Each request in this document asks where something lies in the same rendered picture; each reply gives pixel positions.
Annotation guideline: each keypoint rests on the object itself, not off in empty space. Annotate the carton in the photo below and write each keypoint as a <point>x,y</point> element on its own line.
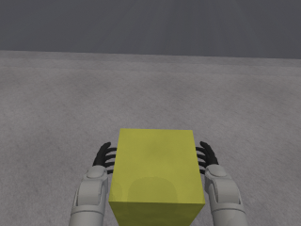
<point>156,179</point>

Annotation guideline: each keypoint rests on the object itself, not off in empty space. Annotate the left robot forearm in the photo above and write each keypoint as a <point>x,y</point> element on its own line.
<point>88,207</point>

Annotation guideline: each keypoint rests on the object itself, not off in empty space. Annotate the right robot hand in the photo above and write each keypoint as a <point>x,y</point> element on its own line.
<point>209,156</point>

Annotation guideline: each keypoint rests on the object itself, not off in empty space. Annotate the right robot forearm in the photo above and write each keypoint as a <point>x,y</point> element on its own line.
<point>225,199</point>

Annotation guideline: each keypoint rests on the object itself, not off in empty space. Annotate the left robot hand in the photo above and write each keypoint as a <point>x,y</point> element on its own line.
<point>101,157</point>

